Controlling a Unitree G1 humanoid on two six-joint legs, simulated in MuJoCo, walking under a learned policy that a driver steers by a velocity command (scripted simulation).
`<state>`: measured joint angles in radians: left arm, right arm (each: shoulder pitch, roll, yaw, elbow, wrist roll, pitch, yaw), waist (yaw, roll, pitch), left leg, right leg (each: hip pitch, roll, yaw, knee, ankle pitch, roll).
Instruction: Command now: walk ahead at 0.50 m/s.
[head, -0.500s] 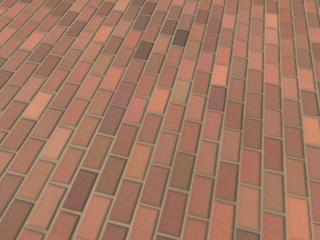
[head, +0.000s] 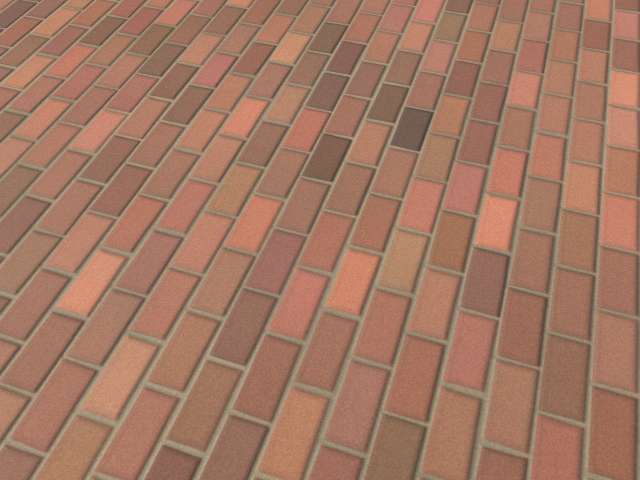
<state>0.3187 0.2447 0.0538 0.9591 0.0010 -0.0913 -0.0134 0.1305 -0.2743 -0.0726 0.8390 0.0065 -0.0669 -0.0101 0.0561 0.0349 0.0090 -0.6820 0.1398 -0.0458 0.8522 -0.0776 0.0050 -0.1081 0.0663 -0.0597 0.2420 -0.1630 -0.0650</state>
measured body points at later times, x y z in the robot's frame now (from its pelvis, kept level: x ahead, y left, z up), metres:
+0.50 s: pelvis +0.29 +0.07 +0.00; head +0.31 +0.08 +0.45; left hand +0.42 +0.34 -0.13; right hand +0.32 -0.20 -0.13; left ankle +0.28 +0.16 -0.75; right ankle +0.38 -0.11 -0.67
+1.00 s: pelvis +0.58 -0.02 -0.01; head +0.61 -0.03 +0.44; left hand +0.73 +0.23 -0.12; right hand +0.65 -0.32 -0.11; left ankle +0.66 +0.15 -0.67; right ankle +0.57 -0.09 -0.75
